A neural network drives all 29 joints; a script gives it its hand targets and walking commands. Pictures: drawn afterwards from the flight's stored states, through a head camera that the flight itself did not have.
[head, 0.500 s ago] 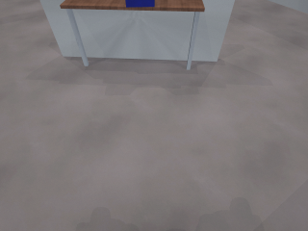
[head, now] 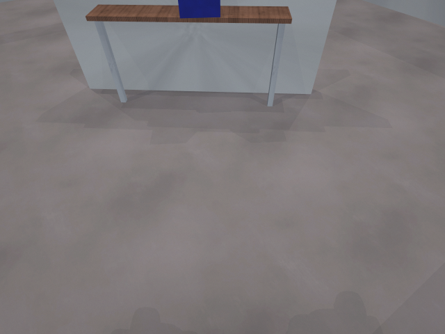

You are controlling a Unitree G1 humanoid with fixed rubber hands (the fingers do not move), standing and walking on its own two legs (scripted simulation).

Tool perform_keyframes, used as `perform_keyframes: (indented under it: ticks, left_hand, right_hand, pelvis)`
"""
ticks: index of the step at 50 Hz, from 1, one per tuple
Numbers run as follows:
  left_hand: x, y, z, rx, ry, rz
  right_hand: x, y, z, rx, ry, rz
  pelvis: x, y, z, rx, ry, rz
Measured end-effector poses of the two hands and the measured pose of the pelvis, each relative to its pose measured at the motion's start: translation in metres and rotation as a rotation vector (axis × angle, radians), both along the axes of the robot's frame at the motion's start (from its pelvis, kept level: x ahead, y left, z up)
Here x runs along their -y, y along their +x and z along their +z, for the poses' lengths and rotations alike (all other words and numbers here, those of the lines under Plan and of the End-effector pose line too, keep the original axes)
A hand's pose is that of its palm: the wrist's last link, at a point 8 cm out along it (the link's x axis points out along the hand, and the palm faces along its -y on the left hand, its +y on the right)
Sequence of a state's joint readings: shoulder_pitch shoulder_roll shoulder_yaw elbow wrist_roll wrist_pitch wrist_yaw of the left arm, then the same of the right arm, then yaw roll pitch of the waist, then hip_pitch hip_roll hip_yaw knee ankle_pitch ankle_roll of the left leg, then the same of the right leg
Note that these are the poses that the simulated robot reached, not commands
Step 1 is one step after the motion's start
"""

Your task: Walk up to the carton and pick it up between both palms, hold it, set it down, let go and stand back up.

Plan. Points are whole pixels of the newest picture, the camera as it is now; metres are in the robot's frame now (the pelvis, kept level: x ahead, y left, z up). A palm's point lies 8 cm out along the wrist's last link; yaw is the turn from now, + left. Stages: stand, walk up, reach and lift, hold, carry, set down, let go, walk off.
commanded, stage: stand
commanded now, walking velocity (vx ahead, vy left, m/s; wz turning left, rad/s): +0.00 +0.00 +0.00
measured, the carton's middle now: out of the picture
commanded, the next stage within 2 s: walk up in 1.44 s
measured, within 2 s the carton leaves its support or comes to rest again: neither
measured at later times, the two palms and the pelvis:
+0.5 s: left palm out of the picture -0.03 +0.20 -0.15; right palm out of the picture -0.03 -0.19 -0.15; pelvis +0.00 +0.01 +0.00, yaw +0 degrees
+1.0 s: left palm out of the picture -0.01 +0.23 -0.15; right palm out of the picture -0.03 -0.17 -0.15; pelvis +0.01 +0.02 +0.00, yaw +0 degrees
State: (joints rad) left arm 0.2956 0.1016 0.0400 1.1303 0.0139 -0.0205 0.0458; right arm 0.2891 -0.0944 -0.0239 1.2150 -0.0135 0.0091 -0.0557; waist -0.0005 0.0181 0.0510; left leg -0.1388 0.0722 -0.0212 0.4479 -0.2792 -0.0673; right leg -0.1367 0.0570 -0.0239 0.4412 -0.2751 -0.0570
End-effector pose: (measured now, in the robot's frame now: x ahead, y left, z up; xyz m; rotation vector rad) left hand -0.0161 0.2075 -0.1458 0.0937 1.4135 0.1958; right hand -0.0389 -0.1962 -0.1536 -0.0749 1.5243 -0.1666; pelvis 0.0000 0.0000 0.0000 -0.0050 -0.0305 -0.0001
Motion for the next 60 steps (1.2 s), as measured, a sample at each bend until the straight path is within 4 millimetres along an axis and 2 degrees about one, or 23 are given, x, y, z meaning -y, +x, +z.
perform_keyframes:
  ticks: [10,18,24,31,40,50,60]
  left_hand:
    - [0.014,-0.014,-0.002,-0.045,-0.037,0.005]
    - [0.017,-0.021,-0.003,-0.064,-0.060,0.009]
    - [0.007,-0.013,-0.003,-0.047,-0.046,0.002]
    - [-0.006,0.000,-0.002,-0.025,-0.024,-0.013]
    - [-0.007,0.003,-0.004,-0.043,-0.046,-0.014]
    - [-0.021,0.004,-0.002,-0.047,-0.024,-0.006]
    - [-0.014,0.008,-0.003,-0.062,-0.039,-0.007]
  right_hand:
    - [-0.001,-0.006,0.003,-0.019,-0.001,-0.003]
    - [-0.003,0.001,0.005,-0.006,-0.005,-0.001]
    - [-0.008,0.006,0.005,0.004,-0.005,-0.001]
    - [-0.022,0.001,0.004,-0.002,0.019,-0.015]
    - [-0.030,-0.004,0.007,-0.030,0.019,-0.012]
    - [-0.024,0.004,0.007,-0.022,-0.008,-0.001]
    - [-0.029,0.026,0.005,0.017,-0.002,0.008]
  pelvis:
    - [0.000,0.000,0.001,-0.006,-0.001,0.001]
    - [-0.003,0.002,0.001,-0.008,-0.002,-0.005]
    - [-0.007,0.004,0.001,-0.009,-0.007,-0.006]
    - [-0.012,0.006,0.001,-0.005,-0.007,-0.004]
    - [-0.018,0.009,0.002,-0.013,-0.006,-0.004]
    - [-0.024,0.015,0.002,-0.020,-0.001,-0.007]
    - [-0.027,0.020,0.002,-0.024,0.002,-0.005]
